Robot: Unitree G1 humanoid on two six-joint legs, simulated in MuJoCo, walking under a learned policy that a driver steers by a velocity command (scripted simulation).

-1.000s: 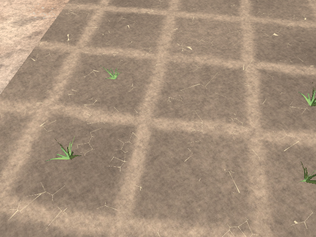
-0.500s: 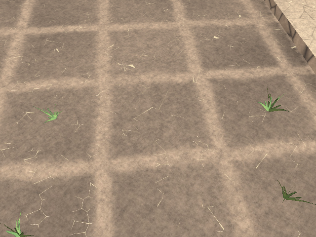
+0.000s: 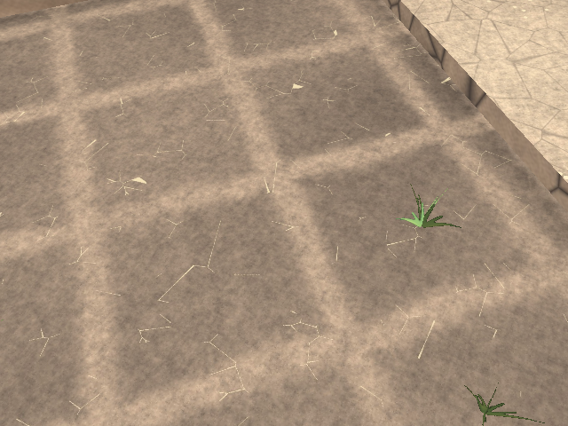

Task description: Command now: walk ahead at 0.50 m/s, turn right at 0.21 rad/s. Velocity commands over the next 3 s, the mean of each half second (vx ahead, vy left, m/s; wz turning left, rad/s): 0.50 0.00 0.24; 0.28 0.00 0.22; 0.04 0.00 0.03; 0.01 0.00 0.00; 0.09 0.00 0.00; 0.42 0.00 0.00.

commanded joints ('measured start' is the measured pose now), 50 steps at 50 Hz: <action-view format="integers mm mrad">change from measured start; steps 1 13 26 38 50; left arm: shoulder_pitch -6 53 -72 -179 -224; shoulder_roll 160 185 132 136 117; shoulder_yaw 35 35 7 8 -11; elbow -50 28 -108 -143 -93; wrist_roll -2 7 22 34 26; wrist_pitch -20 2 -41 -72 25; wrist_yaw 21 38 30 1 14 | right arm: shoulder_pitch -5 -144 113 209 274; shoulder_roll -58 -60 -129 -107 -30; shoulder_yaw -12 8 -26 -15 12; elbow -45 -114 -122 -75 -43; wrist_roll -5 24 6 6 -6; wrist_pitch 5 -10 15 59 128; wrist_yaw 0 74 20 -14 -27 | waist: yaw -19 22 -14 -38 -80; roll -70 -103 10 67 -177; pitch -46 2 -61 -109 -180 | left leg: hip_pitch -46 -32 388 530 409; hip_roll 9 -111 14 -30 -111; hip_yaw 8 75 -283 -218 18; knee -155 -496 -830 -520 -352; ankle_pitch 173 201 286 521 -83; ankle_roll -23 104 328 156 -37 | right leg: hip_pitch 48 349 -405 -167 -142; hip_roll -260 -346 -200 -99 -284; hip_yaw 170 -7 64 27 166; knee -170 -60 649 65 -39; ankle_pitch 335 615 -117 306 170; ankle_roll -144 -48 148 76 -89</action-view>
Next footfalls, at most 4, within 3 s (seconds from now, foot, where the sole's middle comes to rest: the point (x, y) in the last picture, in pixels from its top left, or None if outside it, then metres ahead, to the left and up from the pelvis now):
0.32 left None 0.37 0.16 -0.78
0.78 right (309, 343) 0.67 0.02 -0.78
1.06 left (215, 394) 0.54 0.24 -0.78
2.98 left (188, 250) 0.95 0.37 -0.78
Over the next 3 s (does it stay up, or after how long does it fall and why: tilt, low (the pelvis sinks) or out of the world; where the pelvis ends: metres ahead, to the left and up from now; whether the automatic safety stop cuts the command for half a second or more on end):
stays up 0.82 0.22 -0.03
